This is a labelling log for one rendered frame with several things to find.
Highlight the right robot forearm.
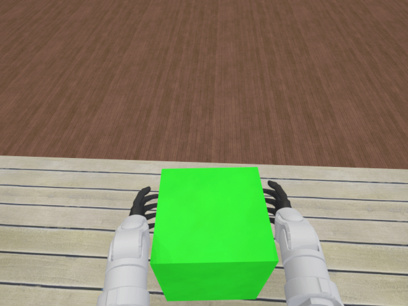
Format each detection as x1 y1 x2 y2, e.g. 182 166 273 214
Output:
275 207 344 306

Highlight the robot right hand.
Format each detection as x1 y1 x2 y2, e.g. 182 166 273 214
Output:
263 180 292 224

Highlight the robot left hand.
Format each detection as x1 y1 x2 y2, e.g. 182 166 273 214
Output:
129 186 159 229

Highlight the carton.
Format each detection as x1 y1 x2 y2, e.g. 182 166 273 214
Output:
150 167 279 302

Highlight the left robot forearm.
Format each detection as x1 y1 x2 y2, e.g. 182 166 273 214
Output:
96 215 150 306

